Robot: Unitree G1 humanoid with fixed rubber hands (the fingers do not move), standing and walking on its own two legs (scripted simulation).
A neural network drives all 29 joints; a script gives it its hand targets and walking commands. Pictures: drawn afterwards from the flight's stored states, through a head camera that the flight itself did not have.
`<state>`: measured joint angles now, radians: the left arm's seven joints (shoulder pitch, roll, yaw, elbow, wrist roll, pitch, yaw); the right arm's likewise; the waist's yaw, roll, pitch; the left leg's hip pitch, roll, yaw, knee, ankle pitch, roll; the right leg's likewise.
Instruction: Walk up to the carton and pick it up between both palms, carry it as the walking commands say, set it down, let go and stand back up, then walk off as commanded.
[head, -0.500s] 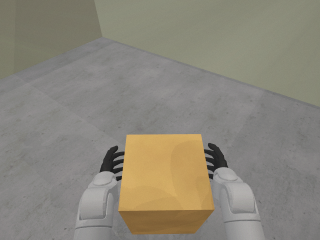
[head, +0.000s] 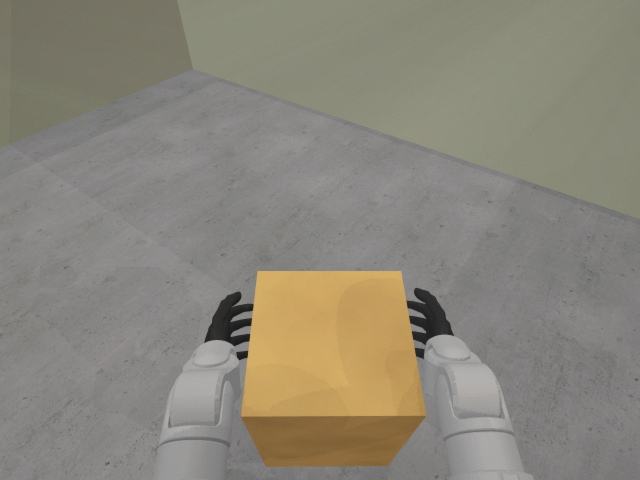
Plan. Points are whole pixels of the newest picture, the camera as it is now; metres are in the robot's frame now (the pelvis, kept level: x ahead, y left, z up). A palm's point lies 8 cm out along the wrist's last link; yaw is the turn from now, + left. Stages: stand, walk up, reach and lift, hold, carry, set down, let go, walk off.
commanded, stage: carry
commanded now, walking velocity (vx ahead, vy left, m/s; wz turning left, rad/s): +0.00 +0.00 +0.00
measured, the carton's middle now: (328, 376) +0.28 +0.00 -0.04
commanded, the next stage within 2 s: none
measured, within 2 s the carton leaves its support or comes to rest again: neither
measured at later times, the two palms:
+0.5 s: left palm (237, 342) +0.30 +0.11 +0.03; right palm (447, 342) +0.29 -0.16 +0.03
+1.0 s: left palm (193, 257) +0.42 +0.19 +0.07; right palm (380, 251) +0.42 -0.09 +0.06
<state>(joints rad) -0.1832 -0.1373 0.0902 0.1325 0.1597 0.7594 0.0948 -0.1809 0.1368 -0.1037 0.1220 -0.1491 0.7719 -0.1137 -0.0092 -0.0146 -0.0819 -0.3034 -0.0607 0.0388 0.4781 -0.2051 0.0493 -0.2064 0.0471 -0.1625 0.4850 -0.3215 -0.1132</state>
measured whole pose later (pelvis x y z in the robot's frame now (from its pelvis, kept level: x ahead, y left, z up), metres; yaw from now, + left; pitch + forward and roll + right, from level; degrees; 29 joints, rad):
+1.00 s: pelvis +0.16 +0.05 -0.01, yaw +1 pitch +3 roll +2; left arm -0.09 -0.13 0.05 -0.24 0.06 1.04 0.16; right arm -0.10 0.13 -0.03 -0.20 -0.06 1.02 -0.16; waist -0.01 -0.02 -0.10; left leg -0.30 -0.04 0.17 0.55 -0.30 0.08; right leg -0.33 -0.03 -0.07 1.14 -0.48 0.01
